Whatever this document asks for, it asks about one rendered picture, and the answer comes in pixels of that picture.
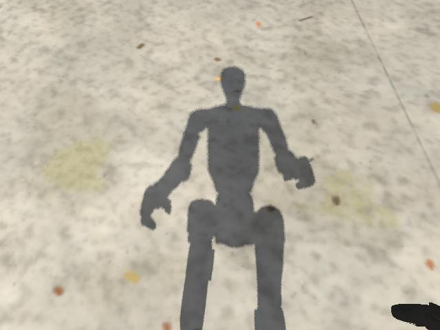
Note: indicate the robot right hand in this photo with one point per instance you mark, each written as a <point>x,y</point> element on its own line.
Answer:
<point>421,315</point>

